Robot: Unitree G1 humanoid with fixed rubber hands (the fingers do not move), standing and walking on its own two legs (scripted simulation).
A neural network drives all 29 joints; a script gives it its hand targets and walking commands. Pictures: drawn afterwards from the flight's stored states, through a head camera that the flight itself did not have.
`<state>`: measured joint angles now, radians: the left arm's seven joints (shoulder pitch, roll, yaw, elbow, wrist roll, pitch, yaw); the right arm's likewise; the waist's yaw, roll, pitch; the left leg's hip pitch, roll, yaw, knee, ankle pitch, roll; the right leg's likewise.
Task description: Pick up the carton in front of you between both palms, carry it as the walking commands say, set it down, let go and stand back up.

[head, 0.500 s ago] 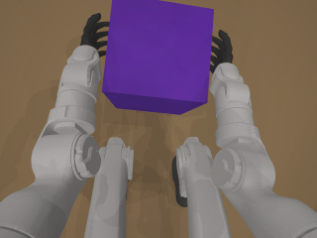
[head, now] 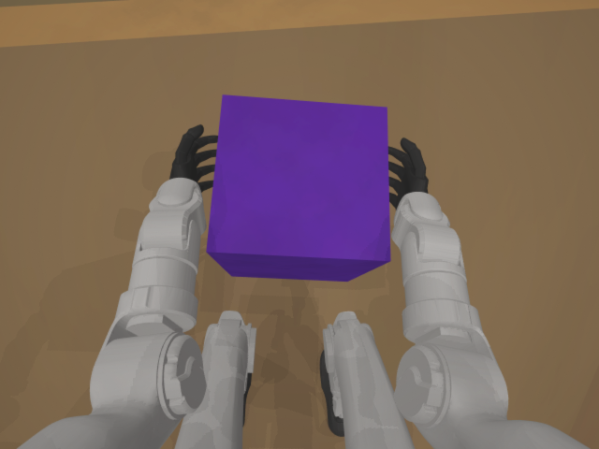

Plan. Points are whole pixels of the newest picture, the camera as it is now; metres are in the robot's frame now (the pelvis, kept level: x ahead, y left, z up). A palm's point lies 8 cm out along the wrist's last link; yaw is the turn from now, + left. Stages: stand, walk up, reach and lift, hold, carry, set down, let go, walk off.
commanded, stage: reach and lift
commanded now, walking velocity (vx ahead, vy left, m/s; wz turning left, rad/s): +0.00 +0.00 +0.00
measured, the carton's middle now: (296, 205) +0.44 +0.00 -0.11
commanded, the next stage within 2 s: hold in 1.90 s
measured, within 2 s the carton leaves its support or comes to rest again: neither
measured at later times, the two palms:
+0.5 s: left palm (136, 165) +0.39 +0.15 +0.12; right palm (475, 176) +0.39 -0.15 +0.12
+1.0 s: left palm (41, 134) +0.35 +0.15 +0.23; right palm (587, 143) +0.36 -0.15 +0.23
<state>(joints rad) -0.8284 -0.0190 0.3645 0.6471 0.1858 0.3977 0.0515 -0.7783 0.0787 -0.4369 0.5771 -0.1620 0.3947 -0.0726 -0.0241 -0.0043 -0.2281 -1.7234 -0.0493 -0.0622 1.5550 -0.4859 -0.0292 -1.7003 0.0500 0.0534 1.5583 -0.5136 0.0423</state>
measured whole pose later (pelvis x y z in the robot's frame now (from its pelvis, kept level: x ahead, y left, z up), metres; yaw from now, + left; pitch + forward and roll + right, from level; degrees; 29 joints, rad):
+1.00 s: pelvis +0.06 +0.00 +0.21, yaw +0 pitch -3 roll +0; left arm -0.31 -0.16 0.30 0.41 0.29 0.60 0.01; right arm -0.31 0.16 -0.30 0.42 -0.28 0.60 0.00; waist 0.00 -0.01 -0.02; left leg -0.22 -0.02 -0.07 0.51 -0.23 -0.01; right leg -0.21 0.02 0.07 0.52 -0.25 0.01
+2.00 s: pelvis +0.07 +0.00 +0.22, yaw +0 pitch -6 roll +0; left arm -0.22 -0.14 0.19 0.21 0.26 0.72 0.01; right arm -0.22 0.14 -0.19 0.22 -0.25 0.71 0.00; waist 0.00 -0.01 0.02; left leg -0.08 -0.01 -0.07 0.37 -0.18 -0.01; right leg -0.07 0.01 0.07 0.38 -0.20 0.01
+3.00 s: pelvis +0.18 -0.02 +0.21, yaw +0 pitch +5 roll +2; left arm -0.15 -0.13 0.11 -0.26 0.11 1.10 0.10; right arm -0.17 0.14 -0.12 -0.25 -0.09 1.10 -0.09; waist 0.01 -0.04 -0.16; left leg -0.32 -0.01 0.17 0.46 -0.24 0.01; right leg -0.20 -0.06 -0.01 0.54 -0.41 0.00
